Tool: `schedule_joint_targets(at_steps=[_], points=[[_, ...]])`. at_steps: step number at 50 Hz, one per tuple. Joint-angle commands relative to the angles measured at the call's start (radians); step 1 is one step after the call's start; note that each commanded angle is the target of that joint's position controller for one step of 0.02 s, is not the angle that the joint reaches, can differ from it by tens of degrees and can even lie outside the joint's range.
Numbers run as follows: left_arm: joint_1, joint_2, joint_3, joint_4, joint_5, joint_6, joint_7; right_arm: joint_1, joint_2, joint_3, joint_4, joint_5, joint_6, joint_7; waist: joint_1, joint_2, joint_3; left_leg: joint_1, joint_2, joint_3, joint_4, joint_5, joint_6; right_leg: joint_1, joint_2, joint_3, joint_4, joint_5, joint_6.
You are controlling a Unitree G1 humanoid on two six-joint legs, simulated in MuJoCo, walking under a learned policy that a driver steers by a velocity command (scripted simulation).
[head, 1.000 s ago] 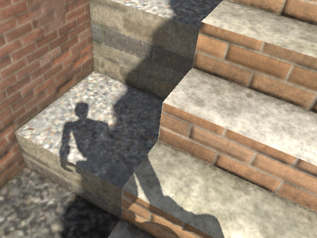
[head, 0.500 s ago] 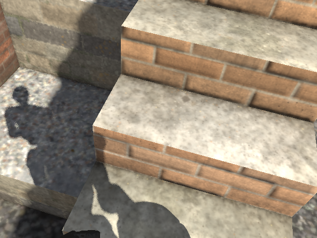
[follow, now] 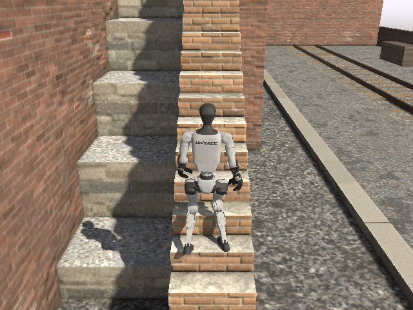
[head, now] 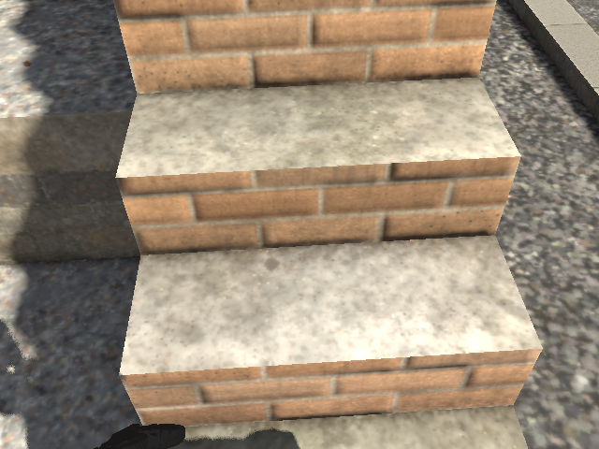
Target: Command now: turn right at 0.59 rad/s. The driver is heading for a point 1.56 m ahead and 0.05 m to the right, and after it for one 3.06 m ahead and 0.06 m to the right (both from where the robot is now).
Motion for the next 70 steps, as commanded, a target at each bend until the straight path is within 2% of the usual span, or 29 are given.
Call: schedule_joint_targets(at_steps=[1,3,4,5,8,12,16,22,26,28,29,30,32,36,40,46,47,50,51,52,53,54,55,56,59,60,61,67,70], points=[[0.078,0.133,0.046,-0.082,-0.059,0.028,0.009,0.012,0.051,0.017,-0.095,0.032,-0.049,0.015,0.036,-0.158,0.009,-0.003,0.024,0.089,-0.795,-0.262,0.012,0.246,-0.079,0.224,-0.409,0.026,-0.156],[0.025,0.093,0.072,-0.103,-0.046,0.069,-0.03,-0.008,0.049,0.025,-0.04,0.008,-0.089,0.027,0.096,0.209,0.046,0.207,0.069,-0.023,-0.941,0.478,0.043,0.148,0.191,-0.078,0.15,-0.087,-0.059],[-0.008,0.077,0.076,-0.181,-0.042,0.066,-0.052,0.01,-0.135,-0.016,-0.051,-0.017,-0.107,0.038,0.123,0.454,-0.03,0.353,0.306,-0.356,-0.858,1.15,0.196,-0.057,0.249,-0.14,0.465,-0.129,-0.007],[-0.043,0.125,0.085,-0.22,-0.06,0.051,-0.07,-0.124,-0.142,-0.027,-0.132,-0.078,-0.1,0.017,0.136,0.253,-0.106,0.312,0.442,-0.464,-0.814,1.082,0.304,-0.061,0.096,-0.136,0.615,-0.05,0.012],[-0.114,0.099,0.052,-0.254,-0.023,-0.001,-0.062,-0.04,-0.07,-0.016,-0.131,-0.027,-0.098,-0.043,0.066,-0.002,0.042,0.484,0.269,-0.255,-0.742,0.665,0.296,-0.22,0.042,-0.068,0.249,-0.008,0.017],[-0.088,0.193,0.096,-0.285,-0.05,-0.005,-0.063,0.121,-0.08,-0.054,-0.079,-0.038,-0.136,-0.053,-0.016,0.119,-0.105,0.857,0.318,-0.234,-0.723,0.816,0.342,-0.448,0.05,-0.103,0.852,0.076,0.036],[-0.066,0.16,0.08,-0.307,-0.011,0.007,-0.063,0.049,-0.043,-0.04,-0.052,-0.035,-0.203,-0.025,0.033,0.011,-0.025,0.663,0.327,-0.154,-0.794,0.528,0.306,-0.37,0.016,-0.111,0.85,0.164,0.021],[-0.02,0.188,0.08,-0.315,-0.006,0.034,-0.061,-0.066,-0.04,-0.044,-0.093,-0.057,-0.187,0.01,0.062,0.118,0.105,0.353,0.32,-0.06,-0.784,0.491,0.266,-0.187,-0.006,-0.092,0.466,0.257,0.067],[0.228,0.046,0.033,-0.328,-0.002,-0.01,-0.057,-0.152,-0.114,-0.044,-0.031,0.037,-0.13,0.037,0.2,0.228,0.007,0.152,0.244,0.025,-0.761,0.713,0.205,0.511,-0.062,-0.35,-0.42,0.053,-0.04],[0.306,0.111,0.04,-0.222,0.037,-0.047,-0.06,-0.121,0.043,-0.017,0.03,-0.014,-0.144,0.048,0.152,-0.083,0.033,-0.026,0.033,0.013,-0.203,-0.055,0.114,0.644,-0.159,-0.024,-0.538,0.665,-0.051],[0.253,0.185,0.038,-0.273,-0.011,-0.033,-0.021,-0.016,0.049,-0.008,0.014,0.044,-0.118,0.059,0.057,-0.255,-0.142,0.005,0.001,-0.106,-0.139,-0.001,0.02,0.53,-0.365,0.375,-0.769,0.627,-0.054],[0.181,0.233,0.048,-0.278,-0.032,-0.018,0.002,-0.013,-0.012,-0.022,0.0,0.03,-0.09,0.067,0.019,-0.244,-0.048,-0.01,0.049,-0.035,-0.05,0.019,-0.018,0.362,-0.378,0.401,-0.856,0.111,-0.076],[0.103,0.125,0.017,-0.254,-0.013,-0.03,0.0,-0.153,-0.053,-0.033,-0.01,0.019,-0.074,0.042,0.046,-0.188,0.099,-0.124,0.054,0.0,0.03,0.033,-0.045,0.217,-0.346,0.302,-0.884,-0.232,-0.111],[0.13,0.11,0.011,-0.243,0.027,-0.008,0.019,-0.154,-0.052,-0.047,0.014,0.025,-0.071,0.024,0.065,-0.083,-0.086,-0.173,0.022,0.052,0.329,0.165,-0.049,0.349,-0.348,0.089,-0.709,0.193,-0.268],[0.065,0.08,-0.009,-0.274,0.016,-0.024,0.03,-0.143,-0.034,-0.044,-0.055,0.01,-0.04,0.002,0.026,-0.049,-0.118,-0.215,0.042,0.03,0.442,0.269,-0.047,0.374,-0.373,0.008,-0.619,0.298,-0.303],[0.06,0.257,0.09,-0.182,-0.079,-0.017,0.016,-0.171,-0.008,-0.029,-0.157,-0.012,-0.025,0.067,0.008,-0.138,-0.005,0.047,0.119,0.113,-0.362,-0.044,0.066,0.301,-0.365,-0.119,-0.716,0.123,-0.236],[0.047,0.261,0.1,-0.17,-0.051,-0.024,0.013,-0.157,-0.02,-0.036,-0.144,-0.019,-0.022,0.079,0.023,-0.152,0.004,0.107,0.133,0.129,-0.337,-0.002,0.083,0.274,-0.429,-0.076,-0.739,0.12,-0.254],[0.125,0.14,0.077,-0.058,-0.073,-0.012,-0.003,-0.052,-0.055,-0.055,-0.068,-0.02,-0.044,0.119,0.089,0.042,0.094,0.176,0.082,0.092,-0.8,0.082,0.119,0.318,-0.271,-0.286,-0.378,0.038,-0.211],[0.158,0.068,0.058,-0.041,-0.07,0.0,0.011,-0.057,-0.069,-0.07,-0.088,-0.026,-0.044,0.131,0.126,0.131,0.1,0.212,0.146,-0.067,-0.746,0.318,0.133,0.134,-0.195,-0.36,-0.129,-0.146,-0.145],[0.128,0.074,0.064,-0.108,-0.088,0.001,0.025,-0.062,-0.131,-0.081,-0.162,-0.03,-0.061,0.08,0.097,0.428,0.029,0.173,0.302,-0.602,-1.114,0.304,0.197,0.101,-0.026,-0.327,0.101,-0.089,-0.057],[0.104,0.107,0.065,-0.137,-0.077,-0.002,0.041,-0.17,-0.156,-0.074,-0.208,-0.042,-0.064,0.05,0.112,0.357,0.003,0.181,0.323,-0.615,-1.174,0.099,0.223,0.088,-0.066,-0.217,0.347,-0.012,-0.019],[0.12,0.187,0.078,-0.109,0.068,-0.077,-0.106,-0.224,-0.203,-0.058,-0.208,-0.07,-0.14,0.132,0.066,0.454,0.051,0.115,0.386,-0.669,-1.143,-0.198,0.301,-0.162,-0.074,0.022,0.55,0.022,0.048],[-0.07,0.23,0.094,-0.142,0.039,-0.109,-0.134,-0.193,-0.087,-0.029,-0.177,-0.065,-0.142,0.138,0.006,0.098,0.036,0.255,0.384,-0.615,-1.123,-0.223,0.279,-0.277,-0.097,-0.015,0.559,0.057,0.068],[-0.082,0.197,0.08,-0.16,0.039,-0.143,-0.126,-0.138,-0.086,-0.025,-0.141,-0.047,-0.142,0.125,0.008,0.023,-0.008,0.355,0.386,-0.584,-1.092,-0.192,0.228,-0.338,-0.118,-0.013,0.584,0.113,0.071],[-0.06,0.174,0.043,-0.175,0.062,-0.164,-0.098,-0.049,-0.062,-0.01,-0.077,-0.103,-0.122,0.09,-0.006,0.052,-0.085,0.456,0.282,-0.345,-1.054,0.111,0.302,-0.334,-0.085,-0.063,0.581,0.146,0.031],[-0.014,0.091,0.009,-0.148,-0.106,-0.091,-0.029,-0.222,-0.121,-0.072,-0.121,-0.023,-0.097,0.042,0.083,0.013,-0.032,0.43,0.198,-0.289,-0.912,0.356,0.254,-0.192,-0.105,-0.233,0.548,0.321,0.036],[0.061,0.11,0.003,-0.137,-0.116,-0.054,-0.005,-0.216,-0.136,-0.076,-0.134,-0.025,-0.086,0.039,0.092,-0.031,-0.074,0.413,0.151,-0.199,-0.878,0.426,0.224,-0.148,-0.092,-0.258,0.485,0.334,0.031],[0.189,0.126,0.032,-0.153,-0.024,0.04,0.045,-0.199,-0.126,-0.072,-0.137,-0.019,-0.063,0.001,0.106,0.274,-0.049,0.282,0.236,-0.282,-0.851,0.8,0.209,0.263,-0.048,-0.25,-0.234,0.107,-0.023],[0.132,0.055,0.009,-0.158,0.007,-0.001,-0.006,-0.129,-0.006,-0.03,-0.097,-0.003,-0.051,-0.026,0.059,0.187,-0.018,0.362,0.17,-0.26,-0.798,0.327,0.195,0.282,-0.081,-0.248,-0.708,0.187,-0.076]])
Velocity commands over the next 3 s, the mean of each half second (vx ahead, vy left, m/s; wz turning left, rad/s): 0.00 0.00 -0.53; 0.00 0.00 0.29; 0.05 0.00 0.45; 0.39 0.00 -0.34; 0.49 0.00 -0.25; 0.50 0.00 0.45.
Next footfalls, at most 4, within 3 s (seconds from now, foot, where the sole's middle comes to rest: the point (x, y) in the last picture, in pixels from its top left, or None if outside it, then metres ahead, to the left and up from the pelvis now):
0.02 left None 0.01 0.16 -0.69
0.54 right None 0.13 -0.11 -0.69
1.00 left None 0.16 0.13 -0.69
1.42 right None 0.15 -0.09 -0.69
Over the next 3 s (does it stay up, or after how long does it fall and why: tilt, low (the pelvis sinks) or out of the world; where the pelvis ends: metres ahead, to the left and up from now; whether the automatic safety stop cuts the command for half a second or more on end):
stays up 0.62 -0.05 0.46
